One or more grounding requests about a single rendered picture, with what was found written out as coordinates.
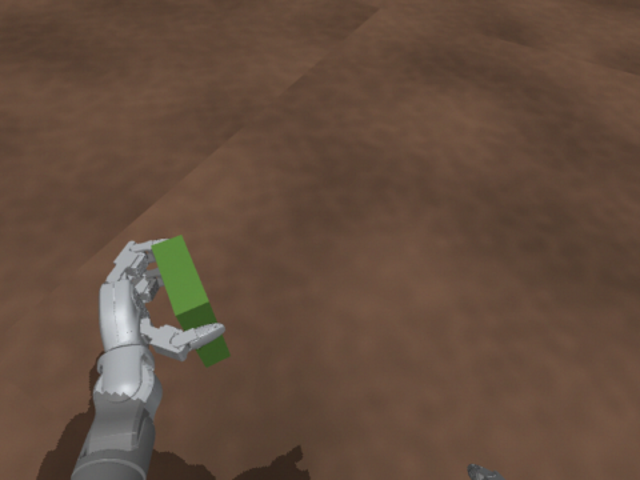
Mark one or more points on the right robot hand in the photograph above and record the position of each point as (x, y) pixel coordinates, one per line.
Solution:
(477, 472)

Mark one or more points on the left robot hand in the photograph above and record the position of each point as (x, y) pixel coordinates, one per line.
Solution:
(124, 318)

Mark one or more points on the left robot arm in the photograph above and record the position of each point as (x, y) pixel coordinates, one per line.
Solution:
(126, 396)

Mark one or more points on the carton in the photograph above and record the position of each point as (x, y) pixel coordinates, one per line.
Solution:
(187, 295)

